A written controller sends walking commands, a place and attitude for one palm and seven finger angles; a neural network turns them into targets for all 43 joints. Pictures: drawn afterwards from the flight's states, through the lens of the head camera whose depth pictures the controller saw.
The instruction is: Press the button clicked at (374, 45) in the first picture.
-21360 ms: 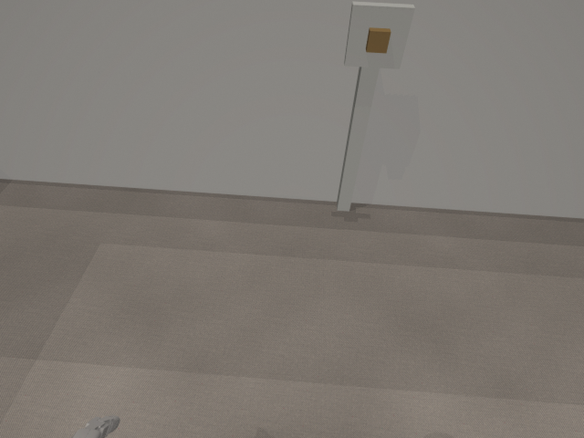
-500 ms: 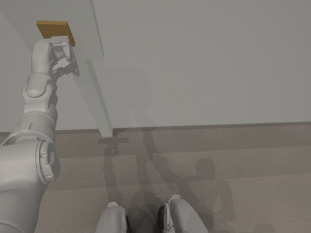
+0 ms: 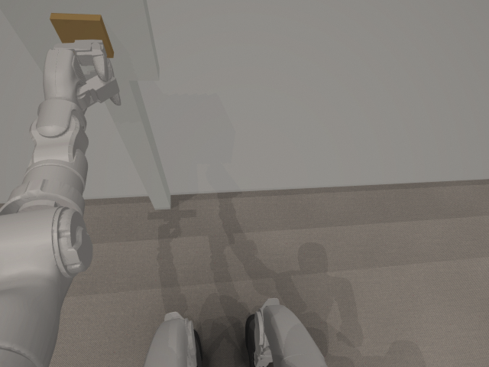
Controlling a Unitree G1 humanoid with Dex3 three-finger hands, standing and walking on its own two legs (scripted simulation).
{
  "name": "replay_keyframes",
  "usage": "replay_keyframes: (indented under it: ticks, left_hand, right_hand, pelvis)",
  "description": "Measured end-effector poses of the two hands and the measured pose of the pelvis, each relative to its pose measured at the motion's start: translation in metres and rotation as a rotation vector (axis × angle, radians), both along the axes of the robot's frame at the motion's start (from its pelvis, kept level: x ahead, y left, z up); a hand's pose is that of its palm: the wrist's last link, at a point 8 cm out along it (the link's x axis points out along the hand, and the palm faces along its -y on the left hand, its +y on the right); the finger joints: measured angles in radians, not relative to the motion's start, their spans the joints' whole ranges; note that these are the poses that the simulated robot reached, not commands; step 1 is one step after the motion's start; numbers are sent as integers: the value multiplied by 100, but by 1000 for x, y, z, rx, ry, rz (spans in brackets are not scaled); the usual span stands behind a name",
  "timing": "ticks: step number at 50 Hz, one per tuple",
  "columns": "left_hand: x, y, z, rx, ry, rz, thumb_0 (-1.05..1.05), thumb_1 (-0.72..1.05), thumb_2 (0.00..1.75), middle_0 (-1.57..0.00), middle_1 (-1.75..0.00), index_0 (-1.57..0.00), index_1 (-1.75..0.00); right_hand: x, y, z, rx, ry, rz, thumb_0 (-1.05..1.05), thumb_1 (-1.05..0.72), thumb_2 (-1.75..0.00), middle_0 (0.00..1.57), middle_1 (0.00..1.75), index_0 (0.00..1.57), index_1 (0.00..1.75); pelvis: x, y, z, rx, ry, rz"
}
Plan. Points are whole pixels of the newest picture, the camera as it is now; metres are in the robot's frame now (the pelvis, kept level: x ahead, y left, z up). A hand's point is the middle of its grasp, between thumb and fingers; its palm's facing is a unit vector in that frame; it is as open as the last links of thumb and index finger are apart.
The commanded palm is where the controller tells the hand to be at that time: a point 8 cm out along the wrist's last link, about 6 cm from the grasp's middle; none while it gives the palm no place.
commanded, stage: pull the fist back off the button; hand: left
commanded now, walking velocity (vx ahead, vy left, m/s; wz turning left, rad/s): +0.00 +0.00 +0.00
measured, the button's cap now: (85, 31) +0.60 +0.17 +0.12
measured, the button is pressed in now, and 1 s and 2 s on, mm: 14 0 0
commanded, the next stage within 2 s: draw the hand back to the body in 0.86 s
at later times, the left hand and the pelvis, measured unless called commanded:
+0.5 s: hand (117, 98) +0.51 +0.13 +0.08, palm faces -0.03 -1.00 -0.03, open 3.1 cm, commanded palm +0.47 +0.18 +0.09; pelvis +0.05 -0.01 +0.03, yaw -1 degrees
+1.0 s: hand (109, 132) +0.45 +0.14 +0.09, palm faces -0.01 -1.00 -0.04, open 3.1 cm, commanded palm +0.42 +0.20 +0.10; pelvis +0.06 -0.03 +0.04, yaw +1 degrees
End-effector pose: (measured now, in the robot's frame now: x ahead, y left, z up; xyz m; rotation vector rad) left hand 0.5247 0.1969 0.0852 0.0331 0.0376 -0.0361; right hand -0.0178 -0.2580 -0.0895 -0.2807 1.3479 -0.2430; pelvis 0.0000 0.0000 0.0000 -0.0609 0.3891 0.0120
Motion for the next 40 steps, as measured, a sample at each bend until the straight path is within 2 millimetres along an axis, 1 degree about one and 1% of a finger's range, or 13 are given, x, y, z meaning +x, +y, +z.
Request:
replay_keyframes:
  ticks: [4, 7, 13, 17, 25, 33, 40]
  left_hand:
    - [0, 0, -1, -13, 0, 11, 2, 79, 94, -130, -150, -146, -150]
    - [-2, 0, -1, -14, -6, 14, 3, 82, 92, -130, -150, -148, -150]
    - [-13, 0, -1, -4, -9, 17, 2, 86, 90, -130, -150, -147, -150]
    - [-18, -2, -1, -11, -4, 24, 2, 88, 90, -130, -150, -142, -150]
    - [-33, -10, -1, -7, -8, 10, 2, 90, 90, -130, -150, -133, -150]
    - [-67, -10, -4, 2, -2, 20, 1, 90, 90, -130, -150, -130, -150]
    - [-99, -10, 4, 5, -25, 27, 1, 90, 90, -130, -150, -130, -150]
  right_hand:
    - [3, 1, 1, 6, 2, -1, 1, -91, -90, 20, 30, 21, 30]
    - [9, 2, 3, 13, -4, -6, 1, -91, -90, 20, 30, 21, 30]
    - [31, 2, 5, 37, -24, -6, 1, -91, -90, 20, 30, 21, 30]
    - [53, 1, 7, 51, -54, -3, 1, -91, -90, 20, 30, 21, 30]
    - [109, -2, 12, 78, -151, 3, 1, -91, -90, 20, 30, 21, 30]
    - [160, -5, 18, 109, -246, 36, 1, -91, -90, 20, 30, 20, 30]
    - [192, -8, 23, 119, -315, 84, 1, -91, -90, 20, 30, 20, 30]
  pelvis:
    - [3, 1, 2, 3, -1, -5]
    - [8, 1, 5, 5, -6, -12]
    - [20, 1, 13, 10, -26, -18]
    - [31, -1, 18, 15, -41, -20]
    - [52, -6, 27, 27, -67, -30]
    - [66, -14, 36, 38, -97, -28]
    - [70, -21, 40, 46, -125, -11]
